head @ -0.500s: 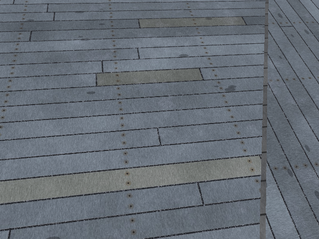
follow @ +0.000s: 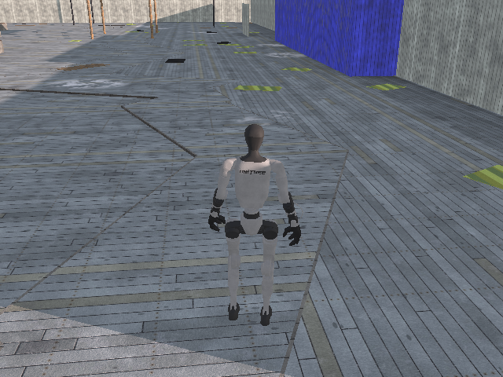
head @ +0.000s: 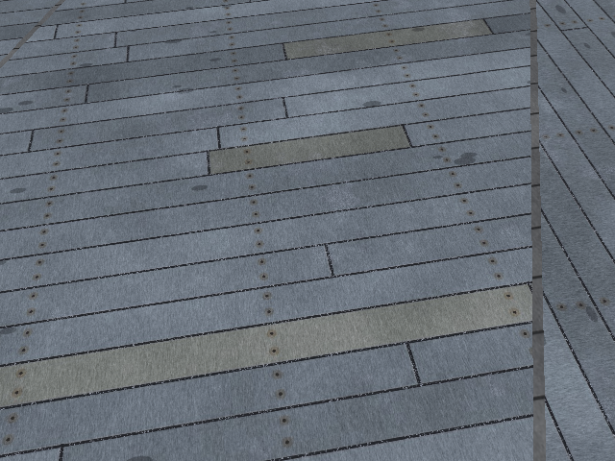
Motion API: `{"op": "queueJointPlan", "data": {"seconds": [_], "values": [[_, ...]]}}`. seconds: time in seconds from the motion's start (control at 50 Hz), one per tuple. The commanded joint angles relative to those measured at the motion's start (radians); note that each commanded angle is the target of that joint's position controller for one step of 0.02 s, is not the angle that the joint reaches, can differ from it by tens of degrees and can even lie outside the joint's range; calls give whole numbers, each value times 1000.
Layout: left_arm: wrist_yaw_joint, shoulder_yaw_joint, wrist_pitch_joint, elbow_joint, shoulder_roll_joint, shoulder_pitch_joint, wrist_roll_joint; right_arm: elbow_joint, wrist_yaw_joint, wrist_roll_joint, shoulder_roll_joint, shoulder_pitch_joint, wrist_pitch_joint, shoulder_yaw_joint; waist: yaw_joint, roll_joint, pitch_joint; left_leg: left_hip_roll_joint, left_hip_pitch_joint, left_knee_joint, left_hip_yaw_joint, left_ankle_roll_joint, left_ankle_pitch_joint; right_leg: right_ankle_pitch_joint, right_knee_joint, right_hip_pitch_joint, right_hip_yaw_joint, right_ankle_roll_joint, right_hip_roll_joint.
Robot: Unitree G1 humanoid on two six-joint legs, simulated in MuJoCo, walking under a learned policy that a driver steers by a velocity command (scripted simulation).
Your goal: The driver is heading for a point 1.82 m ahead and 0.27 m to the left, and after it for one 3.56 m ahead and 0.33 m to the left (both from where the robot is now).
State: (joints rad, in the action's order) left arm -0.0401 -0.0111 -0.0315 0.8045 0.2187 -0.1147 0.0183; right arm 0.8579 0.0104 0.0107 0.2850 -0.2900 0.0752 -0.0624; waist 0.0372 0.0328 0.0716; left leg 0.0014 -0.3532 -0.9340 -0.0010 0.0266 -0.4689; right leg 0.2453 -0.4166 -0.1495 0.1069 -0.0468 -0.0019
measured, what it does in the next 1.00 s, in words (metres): walks ahead, turning left: left foot, then right foot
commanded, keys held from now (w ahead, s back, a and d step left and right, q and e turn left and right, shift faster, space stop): q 0.12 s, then w+q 0.46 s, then w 0.02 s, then w+e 0.40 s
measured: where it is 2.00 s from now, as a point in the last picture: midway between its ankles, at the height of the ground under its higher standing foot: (250, 309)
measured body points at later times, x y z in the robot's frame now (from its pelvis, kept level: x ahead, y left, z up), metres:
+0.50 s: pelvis +0.05 +0.06 +0.01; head +0.06 +0.09 +0.46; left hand +0.11 +0.36 -0.12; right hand +0.14 -0.21 -0.10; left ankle -0.04 +0.10 -0.74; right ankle +0.19 -0.08 -0.68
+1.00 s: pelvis +0.32 +0.09 +0.00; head +0.36 +0.09 +0.45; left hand +0.23 +0.34 -0.13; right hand +0.54 -0.10 -0.11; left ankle +0.36 +0.26 -0.68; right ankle +0.31 +0.01 -0.74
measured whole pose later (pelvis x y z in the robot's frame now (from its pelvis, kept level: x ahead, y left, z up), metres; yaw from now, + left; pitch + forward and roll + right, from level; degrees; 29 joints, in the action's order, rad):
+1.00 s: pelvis +0.32 +0.09 +0.00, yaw +16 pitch +1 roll -1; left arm 0.01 -0.04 0.06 0.91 0.24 -0.41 0.00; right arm 0.77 0.03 0.05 0.27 -0.15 -0.05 -0.02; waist -0.04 0.04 0.04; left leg -0.06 -0.60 -0.90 0.03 0.01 -0.20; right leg 0.20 -0.29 -0.10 -0.08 -0.10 0.12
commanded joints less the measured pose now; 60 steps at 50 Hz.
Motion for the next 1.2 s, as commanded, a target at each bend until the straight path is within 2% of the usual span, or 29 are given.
{"op": "queueJointPlan", "data": {"seconds": [0.02,0.12,0.14,0.16,0.18,0.2,0.22,0.24,0.26,0.3,0.38,0.5,0.58,0.64,0.68,0.7,0.72,0.74,0.76,0.78,0.8,0.84,0.9,0.96,1.04,1.1,1.14,1.18,1.2], "values": [[-3,-51,8,-27,171,-39,6,-84,9,1,52,44,-6,-11,-56,-171,-52,-14,-63,76,-24,-2,-9,-391,84,82,-150,-176,-277],[13,-71,9,-29,213,-11,9,-108,19,-8,58,20,-14,-14,-28,-183,-96,-3,78,271,-74,-51,45,-392,0,29,-125,-141,-305],[17,-76,6,-31,222,-5,7,-100,21,-7,52,-15,-20,-12,-6,-164,-119,16,163,377,-96,-71,114,-211,-28,-20,-97,-105,-292],[21,-77,4,-32,209,-14,11,-80,18,1,76,-68,-30,-21,16,-95,-128,27,291,478,-50,-100,127,73,-110,-139,-61,-50,-256],[31,-59,-1,-53,134,-14,18,-67,11,17,171,-130,-42,-45,36,190,-96,-176,379,677,290,-166,-86,346,-410,-354,62,20,-133],[28,-46,-5,-136,116,92,30,-80,14,14,293,-171,-48,-72,70,302,-29,-379,317,801,709,-319,-231,443,-557,-588,-24,44,46],[29,-56,2,-140,168,134,31,-79,8,20,236,-145,-44,-62,66,152,33,-369,254,843,686,-345,-381,343,-630,-606,-138,37,-20],[41,-66,12,-124,197,107,9,-92,0,7,182,-81,-40,-44,20,113,74,-317,211,851,594,-311,-400,216,-619,-592,-139,35,-45],[51,-69,25,-95,202,61,1,-105,-6,1,155,-27,-44,-34,-15,93,82,-249,213,854,506,-268,-288,123,-586,-559,-139,44,-57],[64,-68,35,-51,188,3,32,-106,-12,0,130,-17,-69,-26,-22,69,27,-170,272,827,387,-237,-36,8,-589,-515,-128,59,-54],[69,-62,34,-52,159,17,28,-71,1,-8,143,-111,-106,-32,-5,41,-4,-152,349,803,360,-248,100,-68,-547,-570,-122,79,-47],[70,-58,48,-98,156,139,23,-39,-9,-1,150,-200,-117,-36,47,61,28,-156,375,786,399,-277,191,-113,-378,-629,-127,120,-43],[77,-46,64,-142,146,218,14,-28,-15,4,157,-227,-124,-38,68,75,36,-150,362,714,409,-276,377,-108,-261,-573,-118,108,-17],[81,-39,78,-145,142,172,14,-19,-24,3,146,-209,-134,-31,39,90,12,-168,337,685,384,-235,568,-122,-174,-408,-85,55,-6],[66,-51,83,-111,166,48,9,-17,-25,5,164,-171,-142,-31,-25,93,-23,-160,301,601,339,-190,815,-73,-126,-191,-52,9,39],[52,-63,89,-70,186,-81,8,-9,-22,5,167,-163,-144,-30,-89,53,-89,-116,304,428,278,-167,953,-73,-67,-39,-42,-19,62],[37,-78,98,-37,230,-235,16,-13,-18,4,147,-164,-148,-24,-156,0,-194,-62,207,190,220,-145,865,-5,-51,174,-142,-59,-29],[28,-96,99,-28,328,-367,35,-45,-11,-16,52,-217,-153,-1,-157,-200,-325,65,-30,-160,133,-98,439,289,40,396,-596,-155,-292],[42,-100,88,7,331,-337,9,-44,-7,2,75,-250,-156,-4,-95,-311,-292,137,-215,-289,126,-97,-8,309,217,383,-972,-215,-374],[53,-86,84,-17,252,-219,-6,-41,-7,27,109,-184,-152,-7,-53,-166,-126,47,-285,-343,127,-111,70,340,205,252,-868,-220,-347],[61,-73,88,-32,191,-161,-10,-51,1,33,110,-93,-156,-3,-56,-68,-58,3,-275,-311,109,-111,147,223,195,143,-705,-214,-294],[61,-56,100,-13,150,-156,-3,-74,10,42,93,-39,-152,4,-25,-86,-24,-47,-235,-206,86,-93,189,-41,209,41,-532,-184,-196],[58,-60,117,27,160,-222,-16,-83,20,49,66,-26,-136,18,-13,-110,-56,-52,-217,-132,45,-49,191,-288,213,30,-444,-204,-152],[49,-66,113,46,173,-272,-21,-136,22,45,52,121,-128,30,-37,-96,-16,-60,-282,5,10,-4,256,-313,247,10,-413,-214,-133],[45,-73,105,66,179,-339,-19,-195,29,32,27,296,-131,49,-90,-105,-16,-27,-232,228,-14,15,411,-406,214,12,-384,-169,-93],[39,-78,98,68,191,-368,-12,-219,23,19,38,354,-137,51,-107,-107,-35,-2,-178,311,-4,5,435,-495,154,57,-418,-147,-112],[31,-83,94,57,204,-343,-8,-214,16,17,61,319,-143,44,-78,-112,-47,9,-86,375,16,-15,393,-517,102,65,-451,-120,-126],[33,-88,95,44,221,-301,-7,-164,-1,16,101,161,-155,25,-2,-94,-112,40,145,462,9,-49,345,-615,-64,34,-445,-86,-90],[42,-86,102,36,208,-295,-16,-138,-16,28,144,41,-168,9,54,-41,-191,-32,338,496,68,-83,327,-540,-253,-42,-402,-64,-30]]}}
Velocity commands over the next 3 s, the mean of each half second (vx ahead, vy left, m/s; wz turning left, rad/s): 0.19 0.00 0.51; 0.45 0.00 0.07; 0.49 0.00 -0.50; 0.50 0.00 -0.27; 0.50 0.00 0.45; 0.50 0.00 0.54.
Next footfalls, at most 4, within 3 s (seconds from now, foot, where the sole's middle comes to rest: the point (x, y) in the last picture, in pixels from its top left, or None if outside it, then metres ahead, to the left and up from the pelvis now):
0.18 left None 0.00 0.11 -0.78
0.72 right None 0.35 0.02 -0.78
1.20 left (199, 421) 0.58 0.28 -0.78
1.74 right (293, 312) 0.85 0.07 -0.78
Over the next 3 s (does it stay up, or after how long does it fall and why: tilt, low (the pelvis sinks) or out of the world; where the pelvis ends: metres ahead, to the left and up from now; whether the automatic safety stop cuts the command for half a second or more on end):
stays up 1.39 0.15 0.00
